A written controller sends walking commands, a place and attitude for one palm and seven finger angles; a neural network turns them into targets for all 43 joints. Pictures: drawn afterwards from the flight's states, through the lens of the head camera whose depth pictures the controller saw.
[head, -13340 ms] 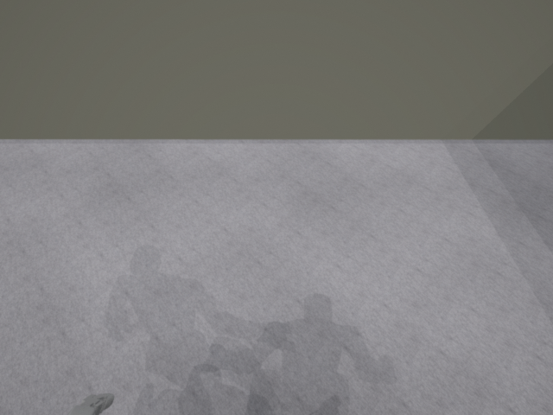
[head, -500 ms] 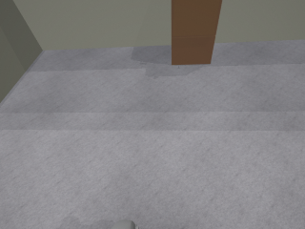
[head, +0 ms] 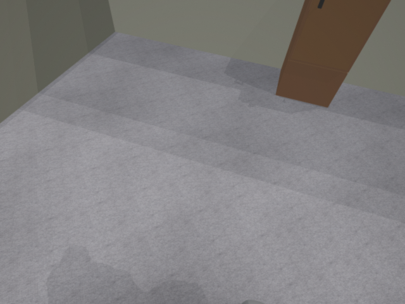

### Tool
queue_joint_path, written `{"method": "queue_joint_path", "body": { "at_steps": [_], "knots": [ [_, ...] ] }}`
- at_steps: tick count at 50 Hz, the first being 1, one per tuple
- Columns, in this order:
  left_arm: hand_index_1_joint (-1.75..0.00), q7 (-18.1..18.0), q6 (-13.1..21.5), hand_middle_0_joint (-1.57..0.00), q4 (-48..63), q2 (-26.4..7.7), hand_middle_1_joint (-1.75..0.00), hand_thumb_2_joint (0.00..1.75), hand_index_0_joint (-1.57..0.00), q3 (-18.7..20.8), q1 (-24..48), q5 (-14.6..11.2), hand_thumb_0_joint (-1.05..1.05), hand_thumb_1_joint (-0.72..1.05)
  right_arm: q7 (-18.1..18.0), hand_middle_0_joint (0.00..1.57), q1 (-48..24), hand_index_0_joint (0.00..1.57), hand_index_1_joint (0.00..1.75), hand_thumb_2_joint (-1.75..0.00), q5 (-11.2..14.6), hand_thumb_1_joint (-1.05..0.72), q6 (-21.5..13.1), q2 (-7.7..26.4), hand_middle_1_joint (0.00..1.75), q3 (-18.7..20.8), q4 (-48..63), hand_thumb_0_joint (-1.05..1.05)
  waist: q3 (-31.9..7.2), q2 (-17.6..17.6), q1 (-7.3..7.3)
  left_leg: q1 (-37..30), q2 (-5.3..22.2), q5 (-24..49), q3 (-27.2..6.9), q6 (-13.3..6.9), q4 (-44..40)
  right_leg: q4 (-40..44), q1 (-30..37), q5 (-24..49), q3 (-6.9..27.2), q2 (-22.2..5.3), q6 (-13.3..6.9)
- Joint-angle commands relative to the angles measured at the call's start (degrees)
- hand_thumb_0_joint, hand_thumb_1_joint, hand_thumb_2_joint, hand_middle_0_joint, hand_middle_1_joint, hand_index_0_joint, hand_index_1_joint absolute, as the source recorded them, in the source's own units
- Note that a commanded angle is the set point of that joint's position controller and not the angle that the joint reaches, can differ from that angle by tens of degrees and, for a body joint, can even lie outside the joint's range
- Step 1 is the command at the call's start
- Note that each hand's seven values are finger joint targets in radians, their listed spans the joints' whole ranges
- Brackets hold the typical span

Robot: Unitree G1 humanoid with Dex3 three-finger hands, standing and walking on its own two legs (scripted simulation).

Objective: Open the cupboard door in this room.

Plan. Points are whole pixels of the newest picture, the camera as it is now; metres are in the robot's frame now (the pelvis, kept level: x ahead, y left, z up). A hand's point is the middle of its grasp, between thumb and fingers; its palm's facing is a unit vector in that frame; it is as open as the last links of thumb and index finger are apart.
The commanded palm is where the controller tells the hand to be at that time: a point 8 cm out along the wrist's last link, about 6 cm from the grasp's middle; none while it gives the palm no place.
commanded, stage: turn or walk to find it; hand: left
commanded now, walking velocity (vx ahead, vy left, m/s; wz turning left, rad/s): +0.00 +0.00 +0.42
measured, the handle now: out of the picture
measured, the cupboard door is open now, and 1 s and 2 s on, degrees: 0 0 0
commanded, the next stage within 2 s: stand and wait in 0.08 s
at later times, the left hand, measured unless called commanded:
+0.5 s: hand out of the picture +0.04 +0.13 -0.15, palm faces +0.13 -0.95 -0.27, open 7.2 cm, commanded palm none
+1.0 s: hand out of the picture -0.07 +0.16 -0.17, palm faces +0.29 -0.93 -0.23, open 7.3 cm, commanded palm none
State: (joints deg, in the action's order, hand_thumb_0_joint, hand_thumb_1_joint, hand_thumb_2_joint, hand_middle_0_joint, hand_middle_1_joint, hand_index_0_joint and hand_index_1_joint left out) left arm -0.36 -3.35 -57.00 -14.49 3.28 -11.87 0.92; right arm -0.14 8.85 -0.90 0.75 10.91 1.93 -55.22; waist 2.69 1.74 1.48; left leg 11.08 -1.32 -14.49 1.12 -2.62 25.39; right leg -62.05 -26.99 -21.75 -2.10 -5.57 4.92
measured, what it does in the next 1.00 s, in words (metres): steps on the spot: right foot, then left foot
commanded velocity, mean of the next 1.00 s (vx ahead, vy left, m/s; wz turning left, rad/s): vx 0.00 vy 0.00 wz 0.19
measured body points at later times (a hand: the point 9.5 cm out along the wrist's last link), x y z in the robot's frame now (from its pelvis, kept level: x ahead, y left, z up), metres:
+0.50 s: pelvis +0.00 -0.07 +0.00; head +0.02 -0.10 +0.45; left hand +0.03 +0.18 -0.13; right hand +0.04 -0.30 -0.18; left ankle -0.05 +0.10 -0.69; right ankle +0.00 -0.14 -0.74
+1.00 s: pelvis -0.04 -0.04 +0.00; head -0.03 -0.03 +0.45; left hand -0.08 +0.21 -0.16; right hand +0.08 -0.25 -0.15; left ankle -0.06 +0.06 -0.74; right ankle -0.03 -0.18 -0.69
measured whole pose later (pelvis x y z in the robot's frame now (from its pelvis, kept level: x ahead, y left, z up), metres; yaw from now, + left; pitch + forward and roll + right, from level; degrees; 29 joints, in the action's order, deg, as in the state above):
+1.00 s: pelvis -0.04 -0.04 +0.00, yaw +14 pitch -1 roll +0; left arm -1.0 -2.9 -60.6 -12.4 2.4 -13.2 0.9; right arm -0.8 9.8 -1.1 0.9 9.8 1.9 -59.3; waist 1.9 0.8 1.3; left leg 11.1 -1.2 -12.3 0.2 -1.7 24.4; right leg -52.7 -21.6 -25.2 -2.0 -4.4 3.2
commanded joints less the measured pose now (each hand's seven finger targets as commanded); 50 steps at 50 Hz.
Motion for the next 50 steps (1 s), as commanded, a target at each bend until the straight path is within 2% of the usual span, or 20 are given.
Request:
{"method": "queue_joint_path", "body": {
  "at_steps": [1, 6, 10, 11, 12, 13, 14, 15, 17, 20, 30, 33, 35, 36, 38, 39, 40, 42, 45, 50],
  "knots": [
    [-0.3, -0.67, 1.5, -0.2, 5.53, -3.28, -0.3, 0.9, -0.2, 0.63, 2.81, -0.11, 0.0, 0.9, -1.04, 0.2, 5.32, 0.2, 0.3, -0.9, -0.14, -0.9, -0.57, 11.49, 0.3, 3.3, 2.31, 0.0, -3.95, -8.24, -3.17, -8.74, 15.23, 31.02, -14.17, -7.11, -5.22, 4.07, -4.98, -1.95, 1.03, 0.07, 0.98],
    [-0.3, -0.88, 1.85, -0.2, 6.61, -1.78, -0.3, 0.9, -0.2, 0.0, 4.3, -0.42, 0.0, 0.9, -1.0, 0.2, 5.29, 0.2, 0.3, -0.9, -0.6, -0.9, -0.1, 11.18, 0.3, 3.48, 2.19, 0.0, -4.06, -10.54, -3.37, -5.08, 14.52, 30.96, -16.5, -7.33, -3.65, 16.23, 2.6, -4.23, 0.06, 2.17, -0.11],
    [-0.3, -1.08, 2.98, -0.2, 4.01, -1.83, -0.3, 0.9, -0.2, -0.24, -1.79, -0.6, 0.0, 0.9, -0.97, 0.2, 3.56, 0.2, 0.3, -0.9, -0.2, -0.9, -0.23, 10.0, 0.3, 3.16, 1.54, 0.0, -6.86, -9.65, -0.24, -0.17, 11.54, 25.02, -15.12, -4.2, 0.27, 34.13, 15.81, 8.25, -1.32, 3.25, -1.28],
    [-0.3, -1.25, 3.62, -0.2, 3.08, -3.26, -0.3, 0.9, -0.2, -0.13, -3.92, -0.29, 0.0, 0.9, -0.79, 0.2, 3.67, 0.2, 0.3, -0.9, 0.2, -0.9, -0.38, 8.23, 0.3, 2.94, 1.12, 0.0, -7.64, -5.55, 0.59, 3.72, 8.65, 17.01, -12.6, -1.27, 3.7, 40.73, 22.2, 14.59, 0.73, 0.74, -1.69],
    [-0.3, -1.72, 4.43, -0.2, 2.68, -7.09, -0.3, 0.9, -0.2, 0.34, -4.71, 0.39, 0.0, 0.9, -0.52, 0.2, 5.63, 0.2, 0.3, -0.9, 0.71, -0.9, -0.55, 4.54, 0.3, 2.21, 1.17, 0.0, -8.94, 6.64, 0.15, 11.95, 3.1, 1.93, -6.54, 2.33, 11.06, 42.48, 29.08, 21.38, 12.14, -9.91, -5.0],
    [-0.3, -1.71, 4.61, -0.2, 3.01, -9.85, -0.3, 0.9, -0.2, 0.66, -4.59, 0.36, 0.0, 0.9, -0.64, 0.2, 4.41, 0.2, 0.3, -0.9, 0.63, -0.9, -0.06, 3.64, 0.3, 1.9, 2.49, 0.0, -5.72, 13.88, 0.57, 15.94, -0.81, -17.39, -3.92, 4.04, 18.24, 44.27, 25.19, 29.16, 20.13, -18.83, -11.24],
    [-0.3, -1.69, 4.44, -0.2, 3.31, -8.82, -0.3, 0.9, -0.2, 0.33, -3.53, 0.01, 0.0, 0.9, -0.87, 0.2, 4.55, 0.2, 0.3, -0.9, 0.3, -0.9, 0.9, 5.47, 0.3, 2.43, 1.54, 0.0, -4.96, 9.32, 0.34, 12.72, 0.93, -18.58, -6.26, 3.75, 23.87, 45.51, 18.72, 25.73, 18.42, -19.25, -14.64],
    [-0.3, -1.79, 4.49, -0.2, 3.72, -7.67, -0.3, 0.9, -0.2, 0.65, -0.67, -0.03, 0.0, 0.9, -0.86, 0.2, 5.57, 0.2, 0.3, -0.9, -0.14, -0.9, 1.57, 5.52, 0.3, 2.61, 0.55, 0.0, -2.03, 12.62, -0.84, 13.18, 1.96, -16.78, -6.89, 3.65, 27.15, 46.66, 15.05, 21.17, 17.0, -16.44, -14.8],
    [-0.3, -1.55, 4.42, -0.2, 3.41, -4.78, -0.3, 0.9, -0.2, -0.38, 1.44, -0.2, 0.0, 0.9, -0.58, 0.2, 6.53, 0.2, 0.3, -0.9, -0.1, -0.9, 1.59, 4.84, 0.3, 2.42, -2.03, 0.0, 0.47, 6.57, -1.93, 13.54, 2.25, -12.15, -5.04, 4.07, 30.75, 45.11, 15.64, 24.82, 11.15, -11.6, -13.74],
    [-0.3, -1.38, 4.91, -0.2, 2.27, -3.4, -0.3, 0.9, -0.2, -0.84, -0.18, -0.28, 0.0, 0.9, -0.49, 0.2, 7.88, 0.2, 0.3, -0.9, 0.17, -0.9, 1.72, 3.85, 0.3, 2.12, -3.74, 0.0, -0.58, 6.27, -2.07, 12.11, 2.9, -8.61, -3.46, 5.05, 29.85, 44.14, 17.34, 31.41, 6.08, -8.94, -11.63],
    [-0.3, -1.78, 4.5, -0.2, -1.7, -5.99, -0.3, 0.9, -0.2, 0.84, -6.12, 0.33, 0.0, 0.9, -0.8, 0.2, 2.32, 0.2, 0.3, -0.9, 0.67, -0.9, 1.0, 3.32, 0.3, 1.23, -3.59, 0.0, -3.38, 6.45, 1.19, 9.88, 3.51, -12.55, -0.95, 5.47, 16.88, 41.69, 23.82, 36.67, 8.45, -12.67, -15.32],
    [-0.3, -1.87, 4.13, -0.2, -2.29, -6.26, -0.3, 0.9, -0.2, 1.0, -5.33, 0.31, 0.0, 0.9, -0.77, 0.2, 3.01, 0.2, 0.3, -0.9, 0.83, -0.9, 0.75, 3.11, 0.3, 1.09, -3.69, 0.0, -4.07, 5.97, 0.3, 6.19, 3.1, -9.18, 0.3, 5.16, 10.25, 39.76, 22.75, 35.16, 7.16, -12.88, -14.1],
    [-0.3, -1.85, 3.8, -0.2, -2.03, -6.28, -0.3, 0.9, -0.2, 1.01, -4.14, -0.05, 0.0, 0.9, -0.7, 0.2, 5.03, 0.2, 0.3, -0.9, 0.74, -0.9, 0.42, 3.09, 0.3, 1.05, -4.34, 0.0, -4.57, 5.4, -1.11, -0.09, 3.06, -1.7, 0.88, 4.65, 2.24, 37.86, 18.78, 28.74, 5.03, -11.65, -11.28],
    [-0.3, -1.75, 3.47, -0.2, -1.87, -5.6, -0.3, 0.9, -0.2, 0.89, -3.33, -0.38, 0.0, 0.9, -0.61, 0.2, 6.2, 0.2, 0.3, -0.9, 0.65, -0.9, 0.14, 4.04, 0.3, 1.23, -4.64, 0.0, -4.45, 2.68, -2.08, -4.58, 4.14, 3.46, -0.32, 3.92, -2.15, 35.77, 14.52, 22.43, 2.76, -10.01, -8.99],
    [-0.3, -1.16, 2.8, -0.2, 0.02, -1.59, -0.3, 0.9, -0.2, 0.06, -2.43, -0.67, 0.0, 0.9, -0.71, 0.2, 6.5, 0.2, 0.3, -0.9, -0.1, -0.9, -0.13, 10.26, 0.3, 2.42, -3.51, 0.0, -2.65, -15.27, -2.37, -6.36, 18.69, 11.99, -18.22, -3.11, -8.59, 23.4, 3.37, 1.26, -5.72, -0.42, -2.95],
    [-0.3, -1.23, 2.38, -0.2, 0.95, -1.12, -0.3, 0.9, -0.2, -0.07, -0.66, -0.41, 0.0, 0.9, -0.84, 0.2, 5.83, 0.2, 0.3, -0.9, -0.35, -0.9, 0.22, 11.16, 0.3, 2.66, -3.01, 0.0, -0.19, -15.6, -3.0, -1.02, 22.0, 10.89, -20.41, -7.16, -12.27, 15.61, 3.24, -9.33, -4.16, 0.89, -2.61],
    [-0.3, -1.43, 1.52, -0.2, 0.45, -1.44, -0.3, 0.9, -0.2, 0.02, 0.9, 0.03, 0.0, 0.9, -1.19, 0.2, 4.23, 0.2, 0.3, -0.9, -0.36, -0.9, 0.12, 9.97, 0.3, 2.36, -3.24, 0.0, 1.9, -17.31, -2.91, 2.59, 20.14, 8.19, -19.75, -7.7, -13.86, 10.48, 3.24, -9.25, -1.45, -0.23, -2.63],
    [-0.3, -1.04, 1.21, -0.2, -0.08, -2.0, -0.3, 0.9, -0.2, 0.26, -0.16, 0.26, 0.0, 0.9, -1.45, 0.2, 1.71, 0.2, 0.3, -0.9, -0.26, -0.9, 0.12, 9.07, 0.3, 1.9, -1.98, 0.0, 3.41, -12.86, -1.54, 3.15, 17.16, 8.94, -16.6, -6.91, -12.24, 6.62, 1.27, -6.07, -0.27, 0.11, -2.52],
    [-0.3, -0.7, 1.53, -0.2, -0.38, -1.22, -0.3, 0.9, -0.2, 0.13, -1.23, 0.25, 0.0, 0.9, -1.54, 0.2, 1.82, 0.2, 0.3, -0.9, -0.17, -0.9, -0.25, 9.59, 0.3, 2.08, -1.59, 0.0, 0.89, -9.36, -1.28, -0.41, 14.89, 12.71, -13.73, -6.27, -10.49, 5.56, 0.12, -3.5, -0.04, 0.63, -1.6],
    [-0.3, -0.94, 1.85, -0.2, 0.18, 0.34, -0.3, 0.9, -0.2, -0.77, -0.19, 0.03, 0.0, 0.9, -1.54, 0.2, 4.57, 0.2, 0.3, -0.9, -0.29, -0.9, -0.54, 9.1, 0.3, 2.34, -2.16, 0.0, -2.38, -9.05, -2.6, -3.52, 14.54, 15.61, -14.0, -6.78, -8.99, 13.68, 2.96, -4.33, -0.09, 1.42, -1.26]
  ]
}}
